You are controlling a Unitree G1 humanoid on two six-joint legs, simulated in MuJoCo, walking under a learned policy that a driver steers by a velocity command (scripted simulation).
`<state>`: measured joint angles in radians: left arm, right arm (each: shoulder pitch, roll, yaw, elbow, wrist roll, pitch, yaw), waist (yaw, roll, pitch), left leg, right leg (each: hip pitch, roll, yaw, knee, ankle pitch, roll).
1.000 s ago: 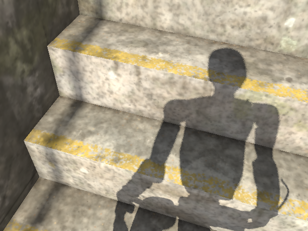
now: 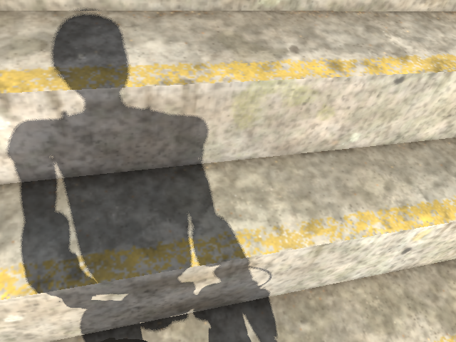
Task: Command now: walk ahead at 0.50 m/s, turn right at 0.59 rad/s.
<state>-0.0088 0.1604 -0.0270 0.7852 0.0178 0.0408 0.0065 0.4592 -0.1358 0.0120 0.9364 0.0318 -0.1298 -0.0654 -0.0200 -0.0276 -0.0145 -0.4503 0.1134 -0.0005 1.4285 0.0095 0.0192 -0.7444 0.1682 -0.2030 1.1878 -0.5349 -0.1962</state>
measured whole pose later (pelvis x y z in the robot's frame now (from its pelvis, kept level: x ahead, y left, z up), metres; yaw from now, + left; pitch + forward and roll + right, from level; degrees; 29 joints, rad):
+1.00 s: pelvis +0.24 -0.04 +0.27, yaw -25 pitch +1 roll -3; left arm 0.35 0.23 0.00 1.14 0.07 -0.03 -0.04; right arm 0.30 -0.14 -0.01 0.96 -0.03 -0.07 0.06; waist -0.05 -0.03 -0.08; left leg -1.03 -0.03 -0.18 2.25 -0.07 0.18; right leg -0.57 0.08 -0.19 0.91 -0.37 -0.13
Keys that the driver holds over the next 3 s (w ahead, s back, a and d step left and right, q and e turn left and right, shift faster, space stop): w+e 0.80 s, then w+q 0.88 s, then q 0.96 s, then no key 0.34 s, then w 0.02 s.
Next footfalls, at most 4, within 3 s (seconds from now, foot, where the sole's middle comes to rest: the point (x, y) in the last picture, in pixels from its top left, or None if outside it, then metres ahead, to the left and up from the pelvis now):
0.36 left None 0.02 0.24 -0.66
0.78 right None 0.32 -0.14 -0.44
1.34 left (204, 234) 0.50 0.03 -0.23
1.78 right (339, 188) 0.64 -0.25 -0.23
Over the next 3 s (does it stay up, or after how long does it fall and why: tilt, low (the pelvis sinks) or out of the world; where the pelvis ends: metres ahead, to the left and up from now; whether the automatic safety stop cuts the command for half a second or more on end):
stays up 0.77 -0.16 0.75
